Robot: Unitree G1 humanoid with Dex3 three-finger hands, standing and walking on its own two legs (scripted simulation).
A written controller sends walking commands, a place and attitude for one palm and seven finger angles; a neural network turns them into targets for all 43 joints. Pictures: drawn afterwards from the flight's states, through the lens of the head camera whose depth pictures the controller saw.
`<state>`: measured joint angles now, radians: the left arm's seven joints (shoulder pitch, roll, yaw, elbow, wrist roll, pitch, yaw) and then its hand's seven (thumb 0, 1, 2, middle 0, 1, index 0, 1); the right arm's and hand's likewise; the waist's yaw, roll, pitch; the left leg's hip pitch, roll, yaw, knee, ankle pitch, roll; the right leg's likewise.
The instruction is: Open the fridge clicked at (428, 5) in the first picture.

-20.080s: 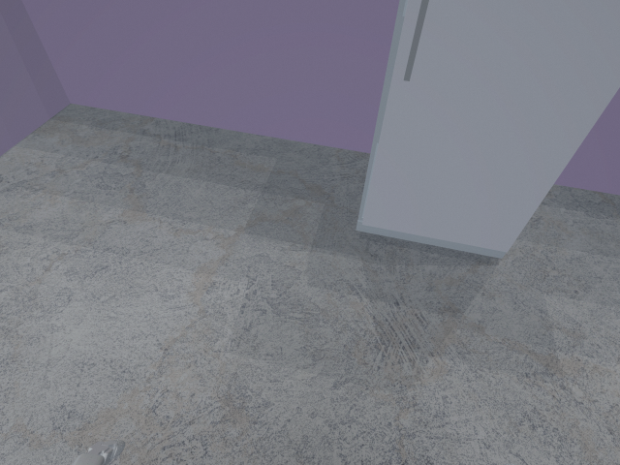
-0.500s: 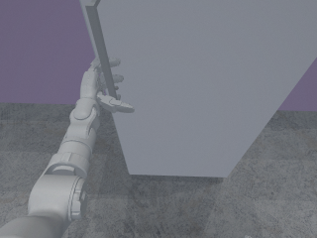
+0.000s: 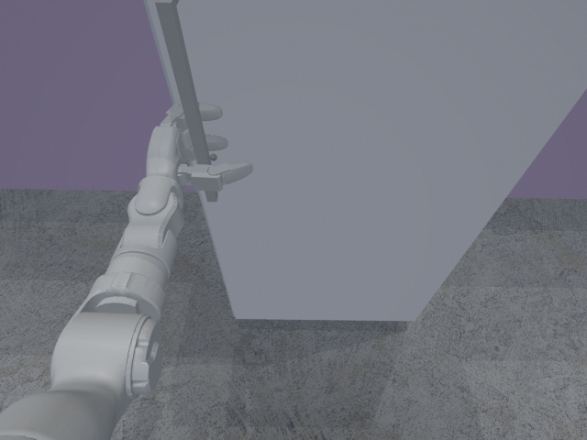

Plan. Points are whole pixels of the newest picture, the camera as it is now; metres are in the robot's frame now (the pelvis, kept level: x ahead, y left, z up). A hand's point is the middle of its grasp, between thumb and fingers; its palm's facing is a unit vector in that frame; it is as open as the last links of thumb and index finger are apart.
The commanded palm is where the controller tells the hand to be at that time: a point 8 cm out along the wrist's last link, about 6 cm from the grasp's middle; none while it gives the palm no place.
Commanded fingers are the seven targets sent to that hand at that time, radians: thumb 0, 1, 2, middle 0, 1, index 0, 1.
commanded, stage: grip the handle and tug to test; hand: left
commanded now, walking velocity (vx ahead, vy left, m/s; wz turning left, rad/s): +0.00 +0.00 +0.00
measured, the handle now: (197, 114) +0.52 +0.12 +0.16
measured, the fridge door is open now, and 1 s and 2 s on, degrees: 0 0 15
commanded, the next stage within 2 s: pull the door a little, standing still in 1.06 s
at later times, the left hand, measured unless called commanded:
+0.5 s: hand (214, 155) +0.47 +0.10 +0.13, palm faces -0.04 -1.00 +0.00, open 5.1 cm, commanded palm +0.45 +0.15 +0.14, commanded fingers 0.00 0.90 0.90 -0.45 -1.40 -0.45 -1.40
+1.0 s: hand (213, 157) +0.47 +0.10 +0.13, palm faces -0.04 -1.00 +0.02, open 5.3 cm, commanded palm +0.42 +0.15 +0.14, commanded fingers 0.00 0.90 0.90 -0.45 -1.40 -0.45 -1.40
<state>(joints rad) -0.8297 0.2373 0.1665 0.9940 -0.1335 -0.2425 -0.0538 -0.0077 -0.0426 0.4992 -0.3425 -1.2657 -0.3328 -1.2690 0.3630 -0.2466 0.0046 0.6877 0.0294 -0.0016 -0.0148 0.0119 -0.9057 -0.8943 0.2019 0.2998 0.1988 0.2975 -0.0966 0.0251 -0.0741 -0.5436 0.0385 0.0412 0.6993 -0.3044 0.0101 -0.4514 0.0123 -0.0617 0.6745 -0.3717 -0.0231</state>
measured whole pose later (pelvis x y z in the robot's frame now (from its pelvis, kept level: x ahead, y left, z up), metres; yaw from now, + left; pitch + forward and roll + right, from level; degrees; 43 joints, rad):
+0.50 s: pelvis +0.00 +0.00 +0.00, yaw +0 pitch +10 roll -1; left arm -0.86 0.24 0.16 1.02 -0.13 -0.26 -0.04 0.01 0.79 0.86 -0.44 -1.39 -0.42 -1.40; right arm 0.37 -0.25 0.00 0.69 0.03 -0.02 -0.01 0.01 -0.91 -0.89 0.20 0.30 0.20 0.30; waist -0.10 0.03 -0.08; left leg -0.57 0.04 0.04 0.71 -0.31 0.01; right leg -0.48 0.01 -0.07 0.69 -0.38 -0.02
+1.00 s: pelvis +0.02 -0.01 +0.00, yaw -2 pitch +9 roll +0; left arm -0.64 0.22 0.18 0.76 -0.16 -0.18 -0.06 0.02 0.81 0.82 -0.36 -1.40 -0.36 -1.40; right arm 0.36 -0.25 -0.01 0.64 0.04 0.01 0.00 0.01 -0.91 -0.89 0.20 0.30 0.20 0.30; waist -0.09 0.03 -0.10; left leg -0.49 0.05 0.07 0.67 -0.33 0.00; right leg -0.41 0.02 -0.03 0.64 -0.39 -0.03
